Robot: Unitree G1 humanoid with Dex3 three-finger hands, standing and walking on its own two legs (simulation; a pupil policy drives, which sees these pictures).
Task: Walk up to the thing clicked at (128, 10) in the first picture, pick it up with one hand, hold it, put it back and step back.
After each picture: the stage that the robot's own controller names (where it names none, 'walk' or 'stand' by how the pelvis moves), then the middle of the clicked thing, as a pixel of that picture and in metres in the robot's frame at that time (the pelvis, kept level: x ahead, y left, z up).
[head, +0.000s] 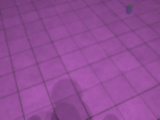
stand; (129, 9) +1.91 -0.65 -0.72
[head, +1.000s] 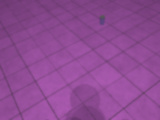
walk; (102, 20) +1.86 -0.17 -0.68
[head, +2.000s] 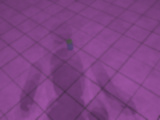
walk; (69, 44) +1.26 +0.21 -0.71
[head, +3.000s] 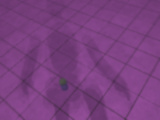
walk; (63, 84) +0.76 +0.25 -0.72
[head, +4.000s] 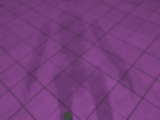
walk; (68, 118) +0.46 +0.20 -0.71
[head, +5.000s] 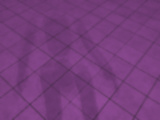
stand; out of the picture +0.31 +0.18 -0.71
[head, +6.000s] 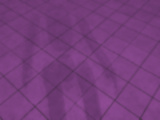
stand; out of the picture +0.29 +0.16 -0.72
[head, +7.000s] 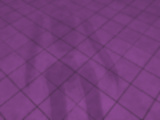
stand; out of the picture +0.29 +0.16 -0.73
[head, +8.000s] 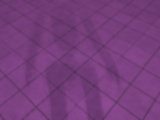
stand; out of the picture +0.28 +0.17 -0.73
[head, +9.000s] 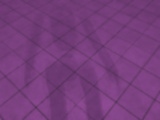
stand; out of the picture +0.28 +0.17 -0.73
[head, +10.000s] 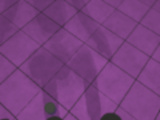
go down; (50, 108) +0.32 +0.17 -0.57
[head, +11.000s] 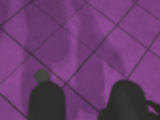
go down; (42, 78) +0.38 +0.18 -0.33
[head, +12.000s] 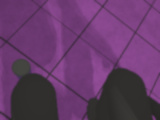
close in; (22, 70) +0.38 +0.19 -0.27
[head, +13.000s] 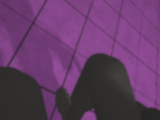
close; out of the picture +0.38 +0.22 -0.22
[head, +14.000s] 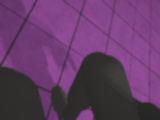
close; out of the picture +0.38 +0.23 -0.22
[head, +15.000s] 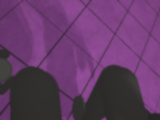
lift; out of the picture +0.32 +0.24 -0.15
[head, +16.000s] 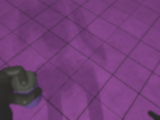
lift; (28, 90) +0.31 +0.18 +0.01
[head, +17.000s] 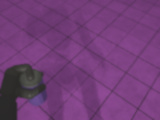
hold; (34, 88) +0.33 +0.17 +0.00
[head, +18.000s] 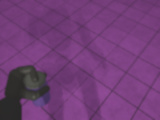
hold; (38, 89) +0.32 +0.17 +0.00
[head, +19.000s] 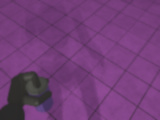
crouch; (40, 94) +0.31 +0.16 -0.02
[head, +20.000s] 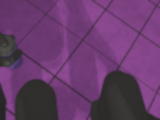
lower; (8, 53) +0.42 +0.21 -0.11
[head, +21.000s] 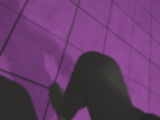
lower; out of the picture +0.41 +0.26 -0.23
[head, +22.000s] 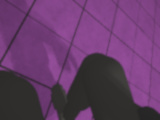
lower; out of the picture +0.40 +0.26 -0.23
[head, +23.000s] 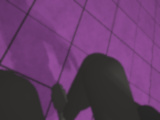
lower; out of the picture +0.40 +0.26 -0.23
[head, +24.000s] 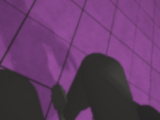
lower; out of the picture +0.39 +0.25 -0.23
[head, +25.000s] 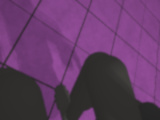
open; out of the picture +0.38 +0.24 -0.23
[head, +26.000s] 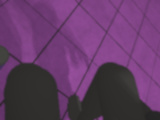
stand; out of the picture +0.38 +0.22 -0.24
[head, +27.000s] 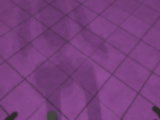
stand; (52, 117) +0.34 +0.17 -0.59
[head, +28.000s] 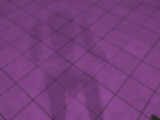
stand; out of the picture +0.32 +0.17 -0.66
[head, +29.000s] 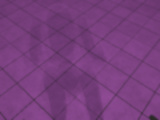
stand; out of the picture +0.33 +0.17 -0.67
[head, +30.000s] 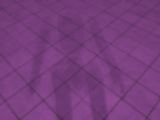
stand; out of the picture +0.35 +0.16 -0.72
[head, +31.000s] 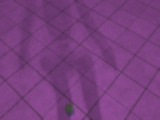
walk; (69, 110) +0.41 +0.13 -0.71
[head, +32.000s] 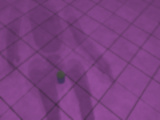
walk; (60, 77) +0.67 +0.14 -0.69
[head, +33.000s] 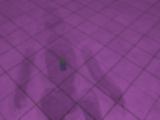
stand; (63, 64) +0.98 +0.19 -0.70
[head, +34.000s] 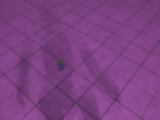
stand; (60, 65) +0.97 +0.21 -0.72
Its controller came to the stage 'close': yes
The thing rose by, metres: 0.71
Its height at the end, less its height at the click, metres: +0.00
